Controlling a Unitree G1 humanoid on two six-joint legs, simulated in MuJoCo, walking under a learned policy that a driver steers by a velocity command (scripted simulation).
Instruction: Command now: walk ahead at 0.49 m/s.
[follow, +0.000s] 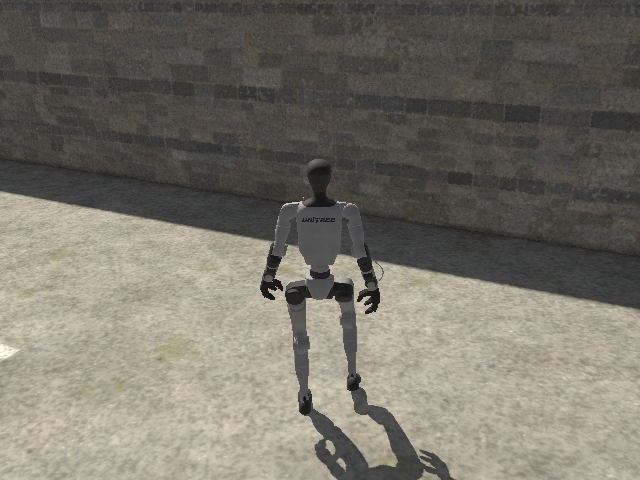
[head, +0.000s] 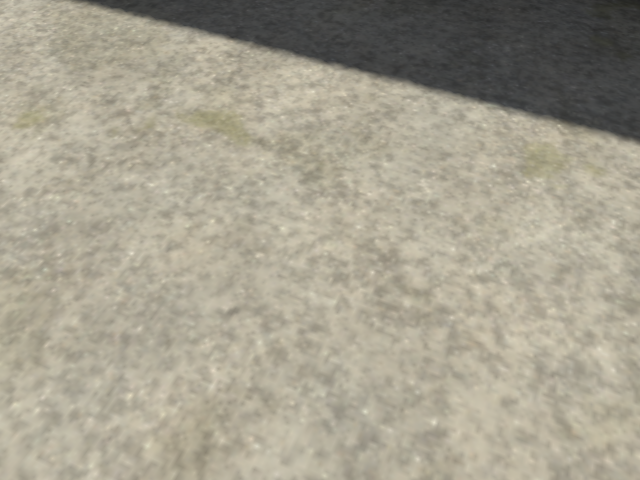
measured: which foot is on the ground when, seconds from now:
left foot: down 0.00-0.30, up 0.32-0.82, down 0.84-1.00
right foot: up 0.00-0.26, down 0.28-0.84, up 0.86-1.00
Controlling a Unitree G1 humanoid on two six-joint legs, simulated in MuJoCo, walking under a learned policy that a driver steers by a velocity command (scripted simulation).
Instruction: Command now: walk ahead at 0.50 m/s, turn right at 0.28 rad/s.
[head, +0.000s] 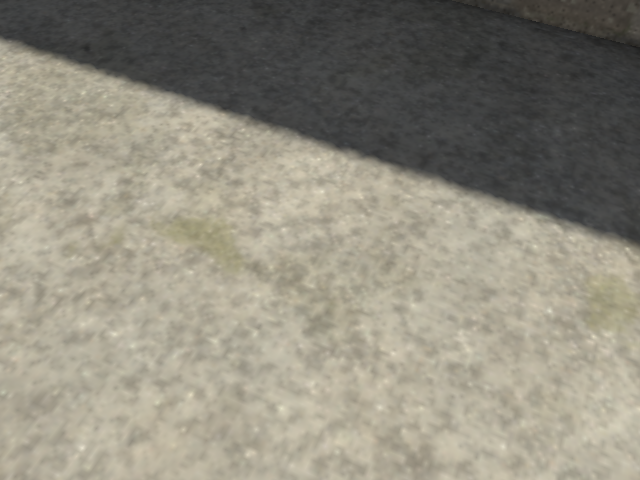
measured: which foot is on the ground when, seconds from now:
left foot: down 0.00-0.42, up 0.44-0.88, down 0.90-1.00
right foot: up 0.00-0.40, down 0.42-0.90, up 0.92-1.00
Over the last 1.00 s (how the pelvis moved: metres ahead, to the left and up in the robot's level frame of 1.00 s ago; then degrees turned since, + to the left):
0.58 0.00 -0.01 -2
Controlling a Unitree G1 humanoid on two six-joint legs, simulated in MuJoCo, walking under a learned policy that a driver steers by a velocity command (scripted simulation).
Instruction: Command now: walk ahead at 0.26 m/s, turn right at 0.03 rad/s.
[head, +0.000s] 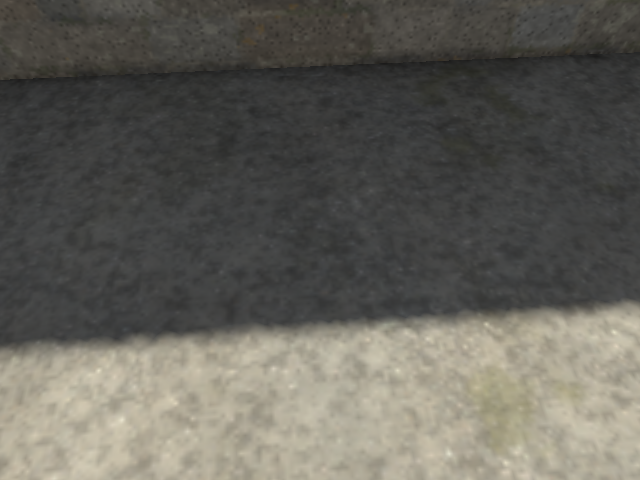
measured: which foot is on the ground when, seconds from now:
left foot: down 0.00-0.32, up 0.34-0.68, down 0.70-1.00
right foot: up 0.00-0.30, down 0.32-0.70, up 0.72-1.00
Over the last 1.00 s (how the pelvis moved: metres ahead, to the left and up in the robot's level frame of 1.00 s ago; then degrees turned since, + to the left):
0.56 -0.10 -0.01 -30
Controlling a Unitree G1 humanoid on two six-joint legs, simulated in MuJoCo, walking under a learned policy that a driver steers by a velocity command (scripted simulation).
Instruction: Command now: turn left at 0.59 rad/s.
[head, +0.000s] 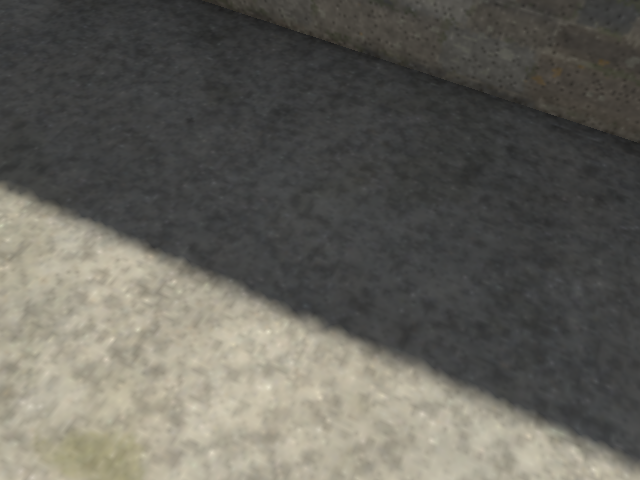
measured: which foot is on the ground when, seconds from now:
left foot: down 0.00-0.20, up 0.22-0.58, down 0.60-1.00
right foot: up 0.00-0.16, down 0.18-0.60, up 0.62-1.00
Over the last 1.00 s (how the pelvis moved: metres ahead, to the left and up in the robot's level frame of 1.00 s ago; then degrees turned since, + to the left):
0.08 0.04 0.01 31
